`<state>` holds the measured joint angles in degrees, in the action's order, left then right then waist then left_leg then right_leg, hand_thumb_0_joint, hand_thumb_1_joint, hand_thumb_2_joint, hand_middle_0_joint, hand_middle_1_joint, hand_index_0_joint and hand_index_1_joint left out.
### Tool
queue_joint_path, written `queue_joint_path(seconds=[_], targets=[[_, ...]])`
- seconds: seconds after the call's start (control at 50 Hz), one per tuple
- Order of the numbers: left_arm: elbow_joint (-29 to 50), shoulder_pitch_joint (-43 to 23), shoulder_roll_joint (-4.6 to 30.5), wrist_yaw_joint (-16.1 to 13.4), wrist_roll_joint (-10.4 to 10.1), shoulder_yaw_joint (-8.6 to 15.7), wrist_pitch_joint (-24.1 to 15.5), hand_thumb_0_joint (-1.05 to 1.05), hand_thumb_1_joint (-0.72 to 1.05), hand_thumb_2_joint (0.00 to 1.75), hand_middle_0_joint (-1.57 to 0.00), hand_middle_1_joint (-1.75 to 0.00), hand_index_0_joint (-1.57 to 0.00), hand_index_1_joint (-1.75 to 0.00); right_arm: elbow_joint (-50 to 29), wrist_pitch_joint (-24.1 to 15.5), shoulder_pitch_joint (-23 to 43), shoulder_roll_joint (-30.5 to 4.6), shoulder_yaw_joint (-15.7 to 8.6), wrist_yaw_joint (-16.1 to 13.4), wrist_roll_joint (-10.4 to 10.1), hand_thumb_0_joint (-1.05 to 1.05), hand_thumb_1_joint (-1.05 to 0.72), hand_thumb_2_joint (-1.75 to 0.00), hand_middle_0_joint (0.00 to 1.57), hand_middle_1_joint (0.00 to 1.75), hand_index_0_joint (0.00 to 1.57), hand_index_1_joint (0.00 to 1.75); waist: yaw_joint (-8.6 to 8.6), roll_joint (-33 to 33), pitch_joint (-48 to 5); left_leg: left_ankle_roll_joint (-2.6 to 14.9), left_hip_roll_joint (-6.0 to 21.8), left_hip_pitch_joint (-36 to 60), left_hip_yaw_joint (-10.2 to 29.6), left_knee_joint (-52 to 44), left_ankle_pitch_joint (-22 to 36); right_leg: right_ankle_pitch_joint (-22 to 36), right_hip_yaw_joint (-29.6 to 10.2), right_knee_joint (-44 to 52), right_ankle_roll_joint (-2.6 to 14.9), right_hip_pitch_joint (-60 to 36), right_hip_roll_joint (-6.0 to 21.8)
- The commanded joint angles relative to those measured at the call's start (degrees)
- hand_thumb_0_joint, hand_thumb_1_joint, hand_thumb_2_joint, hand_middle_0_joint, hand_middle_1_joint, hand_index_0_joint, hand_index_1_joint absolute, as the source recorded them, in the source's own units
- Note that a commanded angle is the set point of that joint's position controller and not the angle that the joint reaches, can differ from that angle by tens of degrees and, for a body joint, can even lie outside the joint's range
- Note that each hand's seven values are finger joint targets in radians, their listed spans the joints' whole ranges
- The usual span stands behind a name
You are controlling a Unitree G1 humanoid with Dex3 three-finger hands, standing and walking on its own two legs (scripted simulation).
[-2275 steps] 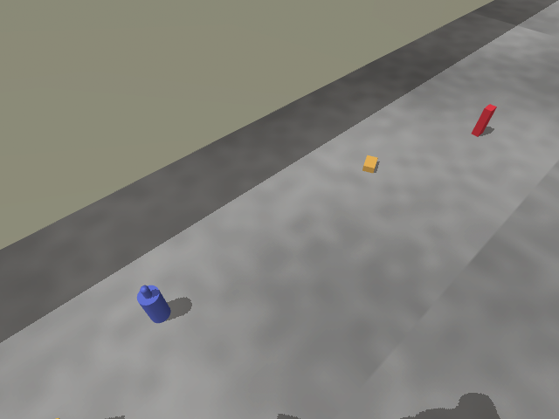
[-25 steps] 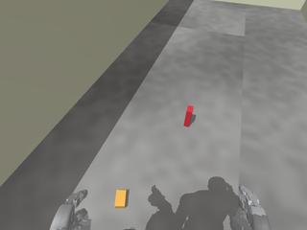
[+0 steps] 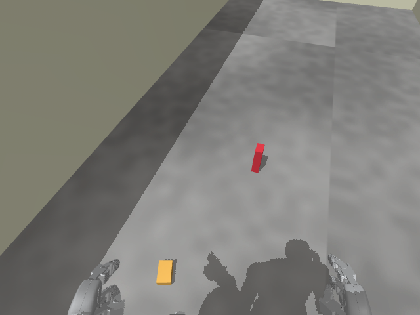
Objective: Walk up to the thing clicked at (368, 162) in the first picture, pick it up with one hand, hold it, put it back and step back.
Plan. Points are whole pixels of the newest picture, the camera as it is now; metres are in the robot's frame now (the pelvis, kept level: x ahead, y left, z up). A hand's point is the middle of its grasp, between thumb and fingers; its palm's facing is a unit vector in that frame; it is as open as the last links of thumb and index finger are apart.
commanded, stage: home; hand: left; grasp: from above
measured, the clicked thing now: (165, 272) +0.41 +0.22 -0.70
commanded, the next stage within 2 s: stand in 0.34 s
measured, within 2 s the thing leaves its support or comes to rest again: neither
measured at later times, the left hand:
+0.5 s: hand (119, 306) +0.16 +0.19 -0.06, palm faces +0.01 -0.96 -0.28, open 7.4 cm
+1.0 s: hand out of the picture +0.03 +0.24 -0.10, palm faces +0.04 -0.95 -0.32, open 7.4 cm
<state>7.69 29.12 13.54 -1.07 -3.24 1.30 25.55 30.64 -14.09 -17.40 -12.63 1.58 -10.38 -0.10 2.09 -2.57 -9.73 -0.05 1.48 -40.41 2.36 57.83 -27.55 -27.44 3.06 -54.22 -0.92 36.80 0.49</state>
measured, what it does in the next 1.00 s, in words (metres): rises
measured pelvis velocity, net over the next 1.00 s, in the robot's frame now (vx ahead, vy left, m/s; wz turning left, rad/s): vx -0.01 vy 0.01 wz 0.00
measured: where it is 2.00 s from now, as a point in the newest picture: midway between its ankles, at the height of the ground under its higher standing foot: outside the picture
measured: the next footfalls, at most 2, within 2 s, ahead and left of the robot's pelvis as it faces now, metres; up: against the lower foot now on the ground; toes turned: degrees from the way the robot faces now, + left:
none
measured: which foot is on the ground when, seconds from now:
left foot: down 0.00-1.00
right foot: down 0.00-1.00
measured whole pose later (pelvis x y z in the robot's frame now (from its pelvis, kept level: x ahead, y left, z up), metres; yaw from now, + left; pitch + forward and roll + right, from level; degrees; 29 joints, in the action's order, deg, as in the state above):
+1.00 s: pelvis -0.01 +0.01 +0.06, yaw +0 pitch -4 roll +0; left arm -56.7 13.6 15.8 -1.7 2.0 1.8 1.4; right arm 58.6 -0.3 -10.7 -15.6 -2.2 -0.7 2.6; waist -1.4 -0.1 2.3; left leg 1.3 -1.3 -11.7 -0.2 29.3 -13.7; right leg -15.0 1.1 -29.0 -2.3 10.1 3.1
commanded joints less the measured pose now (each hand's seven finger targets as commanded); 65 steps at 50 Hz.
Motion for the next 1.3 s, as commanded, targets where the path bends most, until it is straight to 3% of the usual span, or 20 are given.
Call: queue_joint_path(seconds=[0.0, 0.12, 0.24, 0.4, 0.42, 0.44, 0.46, 0.48, 0.52, 0.54, 0.56, 0.6, 0.62, 0.74, 0.76, 0.88, 1.02, 1.1, 1.18, 1.28], targets=[[10.53, -1.26, 5.94, -0.49, 0.13, 4.18, -3.02, 0.0, 0.9, 0.9, -0.2, -0.3, -0.2, -0.3, -8.93, -3.26, 3.84, -7.26, -2.89, -1.11, -0.29, 0.0, -0.9, -0.9, 0.2, 0.3, 0.2, 0.3, 0.14, 1.03, -3.97, 1.13, -1.27, 6.32, -0.21, -8.5, 12.97, 12.45, 0.2, 9.12, 0.86, -2.63, -1.54], [10.68, -1.83, 5.47, -0.55, 0.38, 3.54, -3.16, 0.0, 0.9, 0.9, -0.2, -0.3, -0.2, -0.3, -8.8, -3.11, 4.22, -7.25, -2.86, -0.99, -0.27, 0.0, -0.9, -0.9, 0.2, 0.3, 0.2, 0.3, 0.27, 0.06, -2.76, 0.96, -1.06, 6.12, 0.36, -9.56, 10.72, 10.07, 0.57, 9.04, 1.1, -1.79, -1.72], [11.22, -0.62, 5.97, -0.56, 0.22, 3.95, -3.13, 0.0, 0.9, 0.9, -0.2, -0.3, -0.2, -0.3, -9.17, -2.93, 3.63, -7.3, -3.05, -0.98, -0.3, 0.0, -0.9, -0.9, 0.2, 0.3, 0.2, 0.3, 0.28, 0.04, -6.22, 1.0, -1.35, 7.8, -0.19, -7.97, 16.03, 15.36, 0.15, 8.54, 0.99, -3.63, -1.54], [11.14, -1.72, 6.07, -0.61, 0.42, 3.86, -2.94, 0.0, 0.9, 0.9, -0.2, -0.3, -0.2, -0.3, -9.33, -2.77, 4.12, -7.3, -2.94, -0.87, -0.41, 0.0, -0.9, -0.9, 0.2, 0.3, 0.2, 0.3, 0.08, -0.13, -3.43, 0.96, -1.17, 6.36, 0.31, -9.59, 11.55, 10.86, 0.6, 8.86, 1.12, -2.14, -1.73], [-8.96, -18.38, 10.21, -2.76, 6.89, 3.83, -14.81, 0.0, 0.9, 0.9, -0.2, -0.3, -0.2, -0.3, 5.01, 3.45, 9.02, -13.04, -5.09, 2.54, 6.36, 0.0, -0.9, -0.9, 0.2, 0.3, 0.2, 0.3, -4.11, 3.02, 9.86, 3.67, 1.36, 8.04, 2.89, -14.18, 23.65, 12.32, -4.08, 11.39, 2.9, -12.54, 2.8], [-19.19, -13.07, 11.32, -2.49, 7.14, 5.09, -18.54, 0.0, 0.9, 0.9, -0.2, -0.3, -0.2, -0.3, 5.7, 5.91, 9.02, -13.67, -6.24, 4.36, 6.4, 0.0, -0.9, -0.9, 0.2, 0.3, 0.2, 0.3, -4.1, 5.28, 4.77, 4.12, 0.63, 11.35, 1.15, -13.97, 23.24, 11.79, -6.95, 12.64, 4.69, -14.19, 3.53], [-22.03, -12.21, 11.19, -2.21, 7.6, 4.85, -20.35, 0.0, 0.9, 0.9, -0.2, -0.3, -0.2, -0.3, 5.34, 7.01, 8.24, -13.52, -5.87, 5.5, 6.39, 0.0, -0.9, -0.9, 0.2, 0.3, 0.2, 0.3, -3.38, 6.46, 3.68, 4.07, 0.27, 14.0, 1.17, -13.85, 24.21, 12.88, -8.32, 13.0, 5.55, -12.97, 3.85], [-23.53, -13.64, 11.55, -1.79, 7.49, 4.3, -21.34, 0.0, 0.9, 0.9, -0.2, -0.3, -0.2, -0.3, 5.27, 7.84, 7.13, -13.72, -5.9, 6.17, 6.61, 0.0, -0.9, -0.9, 0.2, 0.3, 0.2, 0.3, -2.29, 4.68, 5.01, 4.0, 0.31, 13.06, 2.51, -15.32, 20.31, 10.86, -7.83, 13.68, 5.34, -11.86, 3.01], [-28.0, -15.71, 11.71, -1.29, 6.91, 3.81, -23.0, 0.0, 0.9, 0.9, -0.2, -0.3, -0.2, -0.3, 7.72, 8.3, 7.09, -12.03, -5.55, 8.05, 4.07, 0.0, -0.9, -0.9, 0.2, 0.3, 0.2, 0.3, -3.11, 1.4, 2.66, 4.18, 0.3, 16.62, 2.84, -17.87, 17.94, 13.83, -7.22, 13.37, 3.99, -16.67, 4.06], [-30.09, -15.13, 11.66, -1.26, 6.81, 4.01, -23.09, 0.0, 0.9, 0.9, -0.2, -0.3, -0.2, -0.3, 8.52, 8.68, 8.17, -12.21, -5.87, 8.65, 3.57, 0.0, -0.9, -0.9, 0.2, 0.3, 0.2, 0.3, -4.06, 4.75, 3.01, 3.68, 0.03, 18.29, 1.75, -18.05, 17.06, 12.65, -7.73, 14.76, 4.06, -15.66, 4.41], [-32.57, -15.56, 11.24, -1.16, 6.31, 4.19, -23.3, 0.0, 0.9, 0.9, -0.2, -0.3, -0.2, -0.3, 8.99, 8.78, 9.02, -12.55, -6.07, 8.9, 3.16, 0.0, -0.9, -0.9, 0.2, 0.3, 0.2, 0.3, -3.91, 4.47, 1.54, 3.71, 0.29, 20.0, 2.25, -17.81, 19.52, 15.04, -7.34, 15.37, 3.63, -16.13, 4.34], [-36.9, -17.61, 11.09, -1.31, 5.83, 4.1, -23.98, 0.0, 0.9, 0.9, -0.2, -0.3, -0.2, -0.3, 11.13, 9.38, 9.45, -12.51, -6.32, 9.25, 3.0, 0.0, -0.9, -0.9, 0.2, 0.3, 0.2, 0.3, -4.01, 2.81, 2.81, 3.69, 0.8, 20.45, 3.23, -20.53, 16.3, 12.31, -7.2, 17.29, 2.92, -16.84, 4.57], [-39.05, -17.9, 10.94, -1.33, 5.9, 3.98, -24.38, 0.0, 0.9, 0.9, -0.2, -0.3, -0.2, -0.3, 12.04, 9.64, 9.87, -12.31, -6.36, 9.41, 3.1, 0.0, -0.9, -0.9, 0.2, 0.3, 0.2, 0.3, -3.92, 2.33, 2.21, 3.75, 0.94, 21.9, 3.18, -20.88, 17.75, 13.85, -6.84, 17.74, 2.76, -17.75, 4.73], [-48.61, -19.99, 11.58, -1.42, 5.72, 3.79, -26.13, 0.0, 0.9, 0.9, -0.2, -0.3, -0.2, -0.3, 17.25, 11.16, 8.91, -12.67, -6.23, 9.13, 2.98, 0.0, -0.9, -0.9, 0.2, 0.3, 0.2, 0.3, -2.65, 2.58, 6.54, 3.4, 1.71, 25.02, 3.98, -26.53, 19.43, 16.83, -6.36, 22.96, 2.32, -20.68, 4.82], [-50.14, -19.0, 11.2, -1.53, 5.48, 3.68, -26.05, 0.0, 0.9, 0.9, -0.2, -0.3, -0.2, -0.3, 18.11, 11.22, 9.27, -13.26, -6.35, 8.96, 3.04, 0.0, -0.9, -0.9, 0.2, 0.3, 0.2, 0.3, -3.31, 0.86, 6.55, 3.57, 2.51, 26.35, 4.98, -27.96, 20.13, 16.91, -5.73, 23.14, 2.09, -21.16, 4.44], [-58.11, -17.94, 11.35, -1.35, 5.16, 3.19, -25.97, 0.0, 0.9, 0.9, -0.2, -0.3, -0.2, -0.3, 22.43, 12.0, 10.02, -14.53, -6.22, 8.54, 2.53, 0.0, -0.9, -0.9, 0.2, 0.3, 0.2, 0.3, -3.41, -0.57, 10.99, 2.79, 3.8, 26.98, 7.02, -37.02, 12.78, 14.89, -5.01, 28.64, 1.7, -25.17, 4.19], [-63.79, -18.36, 12.49, -1.3, 5.2, 2.9, -26.3, 0.0, 0.9, 0.9, -0.2, -0.3, -0.2, -0.3, 25.98, 12.45, 10.19, -14.59, -6.17, 8.45, 1.91, 0.0, -0.9, -0.9, 0.2, 0.3, 0.2, 0.3, -3.14, 1.36, 12.15, 1.94, 3.51, 29.87, 5.98, -40.5, 12.97, 15.58, -5.61, 33.36, 1.38, -27.64, 5.07], [-66.11, -18.04, 12.5, -1.17, 5.34, 2.62, -26.43, 0.0, 0.9, 0.9, -0.2, -0.3, -0.2, -0.3, 27.2, 12.92, 10.65, -14.68, -6.03, 8.72, 1.82, 0.0, -0.9, -0.9, 0.2, 0.3, 0.2, 0.3, -3.19, 1.78, 13.66, 1.95, 3.57, 29.12, 6.09, -41.63, 9.06, 13.32, -5.62, 35.28, 1.03, -27.85, 5.1], [-67.3, -19.34, 13.28, -1.21, 5.18, 2.56, -26.81, 0.0, 0.9, 0.9, -0.2, -0.3, -0.2, -0.3, 28.26, 12.88, 10.48, -14.18, -5.72, 8.92, 1.63, 0.0, -0.9, -0.9, 0.2, 0.3, 0.2, 0.3, -2.57, 3.49, 12.37, 1.91, 3.41, 32.15, 5.12, -40.62, 14.22, 14.27, -6.41, 37.16, 1.1, -27.71, 5.96], [-68.29, -20.07, 14.0, -1.1, 5.1, 2.5, -26.62, 0.0, 0.9, 0.9, -0.2, -0.3, -0.2, -0.3, 29.42, 13.3, 10.1, -14.47, -5.44, 9.11, 1.73, 0.0, -0.9, -0.9, 0.2, 0.3, 0.2, 0.3, -2.43, 3.12, 15.01, 1.59, 3.27, 29.81, 5.12, -41.97, 10.33, 10.29, -6.54, 38.35, 0.87, -26.8, 5.69]])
